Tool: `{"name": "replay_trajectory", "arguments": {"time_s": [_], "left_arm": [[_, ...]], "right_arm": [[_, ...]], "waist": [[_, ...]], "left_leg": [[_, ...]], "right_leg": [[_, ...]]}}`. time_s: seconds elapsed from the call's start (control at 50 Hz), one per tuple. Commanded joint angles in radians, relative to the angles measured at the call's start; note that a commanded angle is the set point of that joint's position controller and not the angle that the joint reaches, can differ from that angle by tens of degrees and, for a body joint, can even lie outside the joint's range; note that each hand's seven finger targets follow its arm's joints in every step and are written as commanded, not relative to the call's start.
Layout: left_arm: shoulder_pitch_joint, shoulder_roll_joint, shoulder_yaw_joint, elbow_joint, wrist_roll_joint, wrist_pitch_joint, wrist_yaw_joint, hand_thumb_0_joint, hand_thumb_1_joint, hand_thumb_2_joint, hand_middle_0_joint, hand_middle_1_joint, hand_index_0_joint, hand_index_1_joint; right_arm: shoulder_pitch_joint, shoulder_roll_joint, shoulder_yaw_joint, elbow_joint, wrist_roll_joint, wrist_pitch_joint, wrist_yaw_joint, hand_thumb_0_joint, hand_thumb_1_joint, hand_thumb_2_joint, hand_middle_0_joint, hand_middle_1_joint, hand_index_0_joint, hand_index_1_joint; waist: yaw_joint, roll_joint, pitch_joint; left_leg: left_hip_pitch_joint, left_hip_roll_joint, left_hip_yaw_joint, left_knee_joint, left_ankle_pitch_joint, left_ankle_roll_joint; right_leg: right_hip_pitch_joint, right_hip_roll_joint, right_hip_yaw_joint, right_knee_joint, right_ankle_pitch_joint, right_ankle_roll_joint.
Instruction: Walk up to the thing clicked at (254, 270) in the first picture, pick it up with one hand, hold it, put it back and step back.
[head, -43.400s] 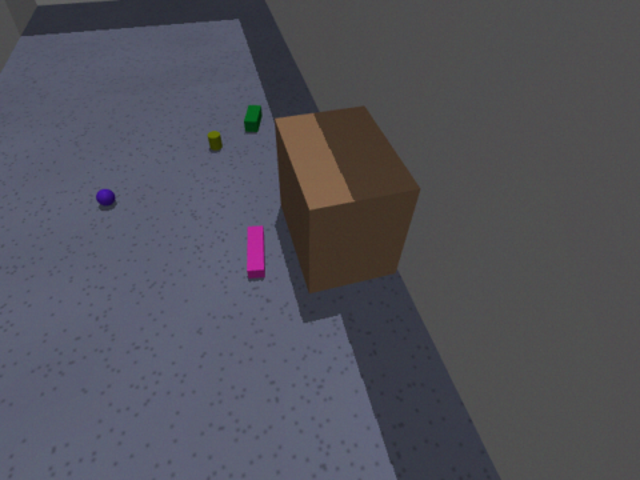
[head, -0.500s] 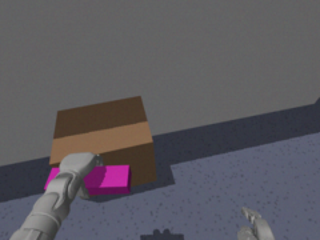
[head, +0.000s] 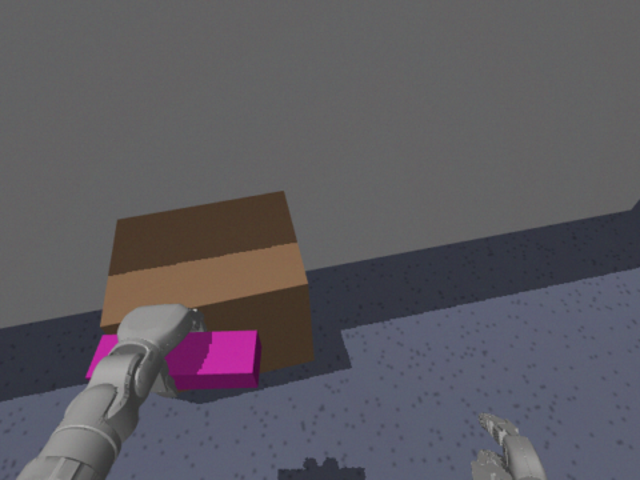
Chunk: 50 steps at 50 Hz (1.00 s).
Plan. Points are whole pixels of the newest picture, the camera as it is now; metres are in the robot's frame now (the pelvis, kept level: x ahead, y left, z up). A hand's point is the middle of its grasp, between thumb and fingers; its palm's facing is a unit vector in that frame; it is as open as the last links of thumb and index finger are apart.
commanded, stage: hold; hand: left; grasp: from above
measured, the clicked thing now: (179, 361) +0.30 +0.21 -0.06
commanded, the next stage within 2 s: crouch in 0.20 s
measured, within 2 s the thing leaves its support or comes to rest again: neither
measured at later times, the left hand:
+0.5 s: hand (172, 359) +0.29 +0.22 -0.05, palm faces -0.45 -0.06 -0.89, open 9.2 cm
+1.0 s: hand (205, 386) +0.33 +0.23 -0.26, palm faces -0.41 +0.03 -0.91, open 9.2 cm
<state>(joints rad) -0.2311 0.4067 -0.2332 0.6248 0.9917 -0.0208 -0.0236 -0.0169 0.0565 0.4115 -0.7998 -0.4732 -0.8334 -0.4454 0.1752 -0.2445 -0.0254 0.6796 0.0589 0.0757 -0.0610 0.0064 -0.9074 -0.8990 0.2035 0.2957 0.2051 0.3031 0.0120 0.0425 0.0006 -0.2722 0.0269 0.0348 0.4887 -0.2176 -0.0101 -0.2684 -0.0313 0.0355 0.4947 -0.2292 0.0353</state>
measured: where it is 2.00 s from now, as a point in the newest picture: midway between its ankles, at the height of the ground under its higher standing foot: outside the picture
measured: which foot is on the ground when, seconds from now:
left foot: down 0.00-1.00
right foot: down 0.00-1.00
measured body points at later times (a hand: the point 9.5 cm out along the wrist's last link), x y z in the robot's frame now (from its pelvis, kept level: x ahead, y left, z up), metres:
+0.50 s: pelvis +0.01 +0.00 +0.00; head +0.02 -0.02 +0.45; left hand +0.31 +0.22 +0.00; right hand +0.16 -0.25 -0.11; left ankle +0.03 +0.13 -0.74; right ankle +0.02 -0.14 -0.74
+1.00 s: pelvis -0.03 +0.00 -0.14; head +0.09 +0.01 +0.30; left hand +0.35 +0.22 -0.20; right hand +0.05 -0.29 -0.26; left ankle +0.02 +0.13 -0.74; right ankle +0.02 -0.14 -0.74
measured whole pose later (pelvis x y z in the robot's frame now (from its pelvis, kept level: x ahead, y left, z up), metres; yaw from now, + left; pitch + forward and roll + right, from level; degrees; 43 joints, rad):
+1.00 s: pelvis -0.03 +0.00 -0.14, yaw +1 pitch +25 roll -2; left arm -0.54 0.37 -0.11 1.14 1.19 -0.07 0.41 -0.02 0.07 0.39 -0.80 -0.47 -0.84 -0.42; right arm 0.23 -0.27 -0.10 0.74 -0.04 0.03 -0.02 0.00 -0.90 -0.90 0.20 0.30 0.21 0.30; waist -0.09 0.03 -0.19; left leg -1.27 0.04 -0.03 1.36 -0.53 -0.01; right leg -1.23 -0.01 0.01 1.33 -0.53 0.04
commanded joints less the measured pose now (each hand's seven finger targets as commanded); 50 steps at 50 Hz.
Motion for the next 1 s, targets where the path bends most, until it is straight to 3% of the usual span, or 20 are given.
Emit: {"name": "replay_trajectory", "arguments": {"time_s": [0.0,0.04,0.06,0.1,0.14,0.2,0.26,0.28,0.3,0.42,0.5,0.6,0.62,0.66,0.72,0.76,0.8,0.84,0.88,0.98], "left_arm": [[-0.319,0.197,0.116,-0.200,-0.004,-0.005,0.035,0.000,0.712,0.727,-1.109,-0.539,-1.095,-0.556],[-0.326,0.190,0.103,-0.211,0.004,-0.008,0.032,0.000,0.737,0.732,-1.125,-0.547,-1.112,-0.562],[-0.319,0.216,0.134,-0.203,0.005,-0.006,0.036,0.000,0.727,0.761,-1.134,-0.542,-1.111,-0.568],[-0.374,0.188,0.099,-0.230,0.000,-0.010,0.037,0.000,0.733,0.729,-1.103,-0.573,-1.101,-0.577],[-0.308,0.202,0.131,-0.176,-0.001,-0.004,0.043,0.000,0.727,0.729,-1.113,-0.556,-1.103,-0.567],[-0.334,0.186,0.108,-0.209,0.003,-0.008,0.041,0.000,0.736,0.727,-1.119,-0.542,-1.108,-0.556],[-0.339,0.213,0.135,-0.219,0.003,-0.008,0.047,0.000,0.726,0.739,-1.117,-0.547,-1.104,-0.563],[-0.341,0.217,0.137,-0.219,0.007,-0.006,0.045,0.000,0.771,0.753,-1.094,-0.606,-1.116,-0.585],[-0.320,0.197,0.125,-0.203,0.005,-0.005,0.046,0.000,0.708,0.699,-1.014,-0.579,-1.039,-0.551],[-0.248,0.166,0.113,-0.134,0.017,-0.019,0.066,0.000,0.762,0.708,-1.137,-0.576,-1.137,-0.579],[-0.270,0.165,0.130,-0.069,0.045,-0.053,0.130,0.000,0.752,0.710,-1.124,-0.582,-1.125,-0.584],[-0.367,0.135,0.111,0.052,0.100,-0.066,0.249,0.000,0.788,0.717,-1.157,-0.552,-1.152,-0.560],[-0.396,0.144,0.121,0.083,0.117,-0.065,0.272,0.000,0.789,0.726,-1.155,-0.559,-1.151,-0.566],[-0.426,0.098,0.093,0.137,0.137,-0.068,0.313,0.000,0.806,0.730,-1.165,-0.562,-1.162,-0.568],[-0.455,0.104,0.115,0.227,0.178,-0.070,0.376,0.000,0.825,0.749,-1.192,-0.556,-1.183,-0.569],[-0.487,0.100,0.123,0.284,0.197,-0.065,0.410,0.000,0.851,0.711,-1.190,-0.559,-1.194,-0.558],[-0.534,0.107,0.133,0.303,0.199,-0.062,0.436,0.000,0.830,0.694,-1.173,-0.553,-1.180,-0.549],[-0.554,0.162,0.170,0.349,0.209,-0.056,0.459,0.000,0.830,0.731,-1.176,-0.575,-1.179,-0.574],[-0.586,0.155,0.172,0.376,0.207,-0.048,0.474,0.000,0.828,0.753,-1.172,-0.589,-1.175,-0.589],[-0.599,0.180,0.201,0.393,0.194,-0.037,0.475,0.000,0.817,0.795,-1.160,-0.625,-1.162,-0.625]], "right_arm": [[-0.100,-0.129,-0.045,-0.137,0.002,-0.042,-0.007,0.000,-0.905,-0.904,0.200,0.300,0.200,0.300],[-0.100,-0.130,-0.046,-0.141,0.002,-0.042,-0.007,0.000,-0.906,-0.905,0.200,0.300,0.200,0.300],[-0.101,-0.130,-0.047,-0.140,0.003,-0.040,-0.008,0.000,-0.906,-0.905,0.200,0.300,0.200,0.300],[-0.094,-0.129,-0.044,-0.138,0.001,-0.041,-0.008,0.000,-0.904,-0.903,0.200,0.300,0.200,0.300],[-0.091,-0.131,-0.045,-0.135,0.004,-0.039,-0.007,0.000,-0.905,-0.905,0.200,0.300,0.200,0.300],[-0.091,-0.131,-0.050,-0.137,0.001,-0.039,-0.006,0.000,-0.903,-0.904,0.200,0.300,0.200,0.300],[-0.086,-0.134,-0.051,-0.135,0.000,-0.036,-0.005,0.000,-0.904,-0.904,0.200,0.300,0.200,0.300],[-0.094,-0.130,-0.050,-0.139,0.001,-0.035,-0.006,0.000,-0.898,-0.910,0.201,0.301,0.201,0.301],[-0.089,-0.132,-0.049,-0.140,0.000,-0.033,-0.005,0.000,-0.873,-0.893,0.201,0.301,0.201,0.301],[-0.083,-0.130,-0.052,-0.131,-0.003,-0.024,-0.004,0.000,-0.899,-0.906,0.200,0.300,0.200,0.300],[-0.067,-0.131,-0.055,-0.120,-0.012,-0.012,0.001,0.000,-0.899,-0.906,0.200,0.300,0.200,0.300],[-0.017,-0.140,-0.072,-0.074,-0.032,-0.010,0.020,0.000,-0.899,-0.905,0.200,0.300,0.200,0.300],[0.004,-0.146,-0.080,-0.060,-0.039,-0.013,0.025,0.000,-0.898,-0.904,0.200,0.300,0.200,0.300],[0.029,-0.147,-0.091,-0.041,-0.047,-0.021,0.034,0.000,-0.899,-0.904,0.200,0.300,0.200,0.300],[0.067,-0.152,-0.106,-0.038,-0.061,-0.030,0.043,0.000,-0.900,-0.905,0.199,0.300,0.200,0.300],[0.077,-0.158,-0.111,-0.036,-0.069,-0.040,0.047,0.000,-0.900,-0.904,0.199,0.300,0.200,0.300],[0.088,-0.163,-0.114,-0.034,-0.078,-0.051,0.046,0.000,-0.901,-0.904,0.199,0.300,0.200,0.300],[0.094,-0.170,-0.118,-0.027,-0.083,-0.060,0.041,0.000,-0.901,-0.904,0.199,0.300,0.200,0.300],[0.107,-0.169,-0.118,-0.024,-0.090,-0.069,0.037,0.000,-0.901,-0.904,0.199,0.300,0.200,0.300],[0.116,-0.183,-0.128,-0.024,-0.104,-0.088,0.033,0.000,-0.901,-0.904,0.199,0.300,0.200,0.300]], "waist": [[-0.002,-0.020,-0.243],[-0.002,-0.010,-0.241],[0.006,-0.007,-0.242],[-0.013,-0.026,-0.250],[0.002,-0.012,-0.224],[-0.006,-0.011,-0.247],[0.000,0.008,-0.261],[0.004,0.000,-0.264],[-0.005,-0.029,-0.260],[-0.015,-0.081,-0.197],[-0.034,-0.086,-0.186],[-0.060,-0.059,-0.262],[-0.067,-0.037,-0.292],[-0.081,-0.027,-0.335],[-0.076,-0.017,-0.377],[-0.089,0.001,-0.416],[-0.092,0.013,-0.479],[-0.083,0.030,-0.526],[-0.097,0.032,-0.562],[-0.098,0.047,-0.680]], "left_leg": [[0.131,-0.037,0.008,-0.061,0.127,0.016],[0.134,-0.035,0.003,-0.061,0.139,0.012],[0.136,-0.038,0.006,-0.059,0.143,0.014],[0.139,-0.035,0.005,-0.058,0.134,0.017],[0.127,-0.035,0.004,-0.067,0.127,0.014],[0.140,-0.030,0.000,-0.063,0.146,0.012],[0.148,-0.032,0.001,-0.060,0.160,0.011],[0.149,-0.035,0.004,-0.057,0.180,0.013],[0.153,-0.034,0.003,-0.054,0.176,0.016],[0.097,-0.043,0.007,-0.040,0.146,0.021],[0.061,-0.048,0.004,-0.008,0.099,0.019],[-0.022,-0.042,-0.002,0.119,0.114,0.009],[-0.052,-0.039,-0.001,0.161,0.115,0.008],[-0.106,-0.031,-0.010,0.258,0.128,0.003],[-0.271,-0.032,-0.011,0.391,0.077,0.003],[-0.366,-0.032,-0.014,0.466,0.038,0.005],[-0.434,-0.029,-0.023,0.548,0.028,0.009],[-0.527,-0.033,-0.023,0.624,-0.003,0.013],[-0.618,-0.031,-0.029,0.689,-0.048,0.016],[-0.760,-0.024,-0.058,0.818,-0.128,0.016]], "right_leg": [[0.032,0.055,-0.034,-0.082,0.090,-0.039],[0.025,0.058,-0.037,-0.076,0.099,-0.042],[0.031,0.055,-0.034,-0.081,0.100,-0.042],[0.025,0.057,-0.034,-0.081,0.100,-0.038],[0.025,0.057,-0.036,-0.083,0.090,-0.042],[0.024,0.059,-0.038,-0.074,0.110,-0.042],[0.037,0.056,-0.034,-0.073,0.124,-0.042],[0.042,0.055,-0.035,-0.074,0.141,-0.041],[0.043,0.056,-0.034,-0.076,0.139,-0.038],[0.013,0.049,-0.035,-0.077,0.119,-0.033],[-0.050,0.044,-0.031,-0.050,0.075,-0.034],[-0.176,0.044,-0.036,0.067,0.098,-0.035],[-0.204,0.044,-0.037,0.103,0.102,-0.037],[-0.311,0.046,-0.042,0.202,0.105,-0.042],[-0.434,0.047,-0.044,0.321,0.062,-0.049],[-0.515,0.049,-0.047,0.399,0.028,-0.053],[-0.604,0.055,-0.055,0.486,0.007,-0.056],[-0.671,0.055,-0.061,0.566,-0.018,-0.062],[-0.751,0.055,-0.067,0.637,-0.055,-0.064],[-0.917,0.050,-0.080,0.802,-0.130,-0.068]]}}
